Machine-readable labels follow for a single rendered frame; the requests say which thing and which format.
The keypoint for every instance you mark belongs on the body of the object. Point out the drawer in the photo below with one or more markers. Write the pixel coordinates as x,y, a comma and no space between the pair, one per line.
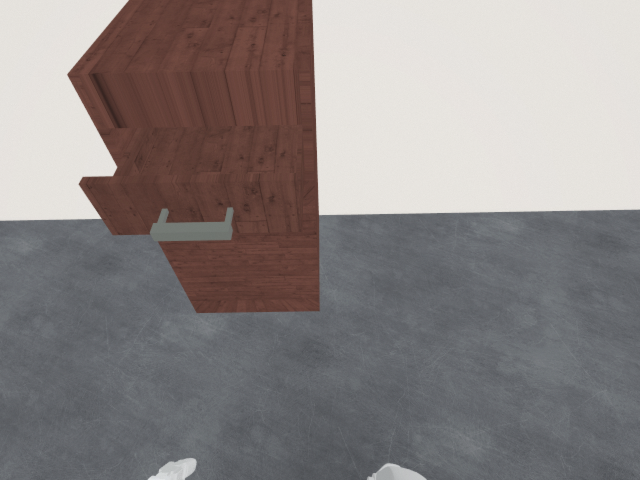
197,172

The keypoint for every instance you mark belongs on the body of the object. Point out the robot right shin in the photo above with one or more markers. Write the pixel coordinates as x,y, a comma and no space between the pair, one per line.
388,464

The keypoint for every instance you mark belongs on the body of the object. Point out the handle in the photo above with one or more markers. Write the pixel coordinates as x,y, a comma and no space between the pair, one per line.
192,231

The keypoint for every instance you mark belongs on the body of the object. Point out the cabinet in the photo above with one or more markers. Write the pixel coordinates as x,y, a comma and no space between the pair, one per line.
202,63

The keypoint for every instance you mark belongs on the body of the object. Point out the robot left hand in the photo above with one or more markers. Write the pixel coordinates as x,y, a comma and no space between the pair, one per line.
176,471

